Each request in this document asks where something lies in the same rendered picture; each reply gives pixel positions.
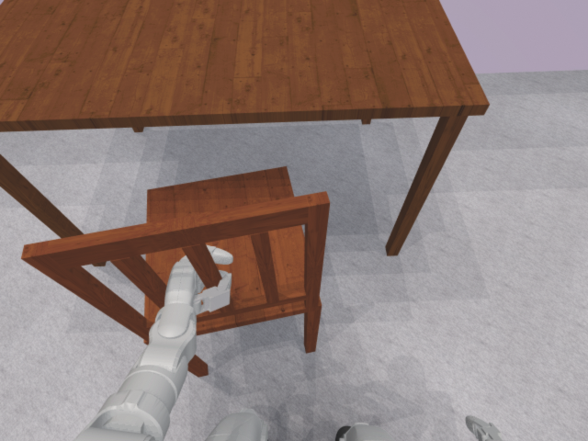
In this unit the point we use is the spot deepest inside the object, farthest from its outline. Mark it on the robot left shin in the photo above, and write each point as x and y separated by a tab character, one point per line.
246	410

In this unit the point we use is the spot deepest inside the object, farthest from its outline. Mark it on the robot right hand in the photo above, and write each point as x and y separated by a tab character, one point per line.
482	430

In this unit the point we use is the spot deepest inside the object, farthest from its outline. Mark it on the robot left forearm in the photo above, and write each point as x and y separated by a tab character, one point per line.
149	392

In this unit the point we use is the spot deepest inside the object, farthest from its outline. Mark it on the robot left thigh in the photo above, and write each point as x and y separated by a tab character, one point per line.
239	427

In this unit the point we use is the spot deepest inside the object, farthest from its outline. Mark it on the robot left hand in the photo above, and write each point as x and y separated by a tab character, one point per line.
184	283

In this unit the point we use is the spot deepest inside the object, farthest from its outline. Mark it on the table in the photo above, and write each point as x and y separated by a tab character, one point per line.
102	64

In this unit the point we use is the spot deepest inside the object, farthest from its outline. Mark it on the chair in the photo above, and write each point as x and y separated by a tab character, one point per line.
276	271

